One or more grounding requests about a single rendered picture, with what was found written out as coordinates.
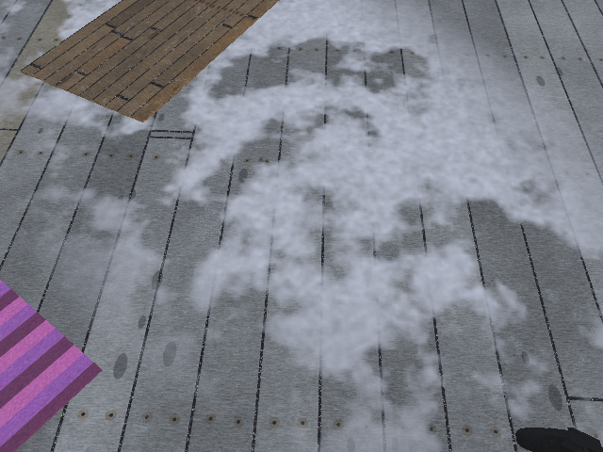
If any right robot hand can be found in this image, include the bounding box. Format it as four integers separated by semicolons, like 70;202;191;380
515;428;603;452

